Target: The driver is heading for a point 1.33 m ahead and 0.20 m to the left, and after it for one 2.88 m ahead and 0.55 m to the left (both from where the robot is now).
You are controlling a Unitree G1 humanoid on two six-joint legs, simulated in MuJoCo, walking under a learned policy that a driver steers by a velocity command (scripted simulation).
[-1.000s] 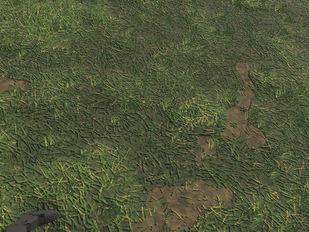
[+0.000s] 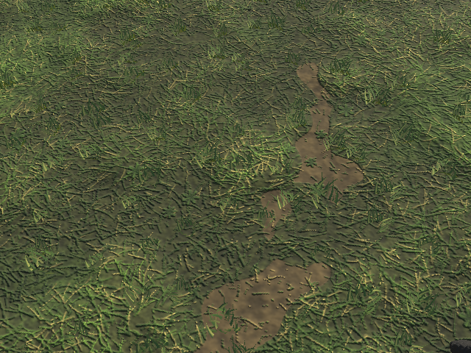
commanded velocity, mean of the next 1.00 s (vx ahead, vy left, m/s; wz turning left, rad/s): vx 0.13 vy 0.00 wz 0.20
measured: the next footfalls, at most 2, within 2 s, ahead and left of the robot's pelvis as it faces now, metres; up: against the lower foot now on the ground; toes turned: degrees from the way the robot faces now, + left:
left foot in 0.32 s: +0.14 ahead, +0.12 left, +0.00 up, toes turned -18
right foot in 0.62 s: +0.04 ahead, -0.08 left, +0.00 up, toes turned +5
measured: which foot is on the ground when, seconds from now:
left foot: up 0.00-0.30, down 0.32-0.64, up 0.66-1.00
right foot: down 0.00-0.38, up 0.40-0.60, down 0.62-1.00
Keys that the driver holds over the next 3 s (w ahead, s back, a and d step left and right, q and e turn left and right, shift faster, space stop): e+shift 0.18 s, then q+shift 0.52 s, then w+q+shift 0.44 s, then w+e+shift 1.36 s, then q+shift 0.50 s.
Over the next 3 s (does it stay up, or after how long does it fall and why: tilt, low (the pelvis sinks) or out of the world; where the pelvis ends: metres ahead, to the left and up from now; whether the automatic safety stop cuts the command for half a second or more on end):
stays up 1.57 0.29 -0.03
